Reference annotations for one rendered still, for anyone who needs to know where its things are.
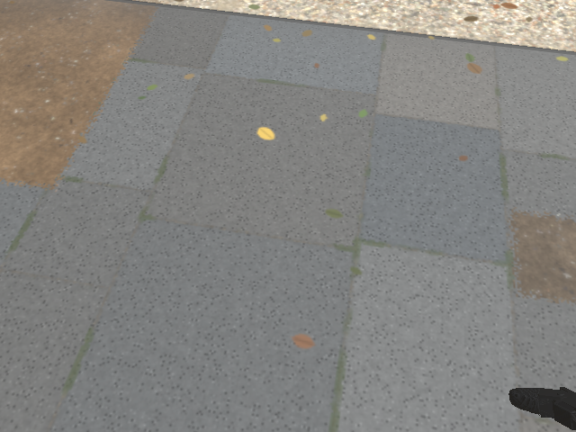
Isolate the right robot hand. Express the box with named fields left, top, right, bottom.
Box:
left=508, top=387, right=576, bottom=430

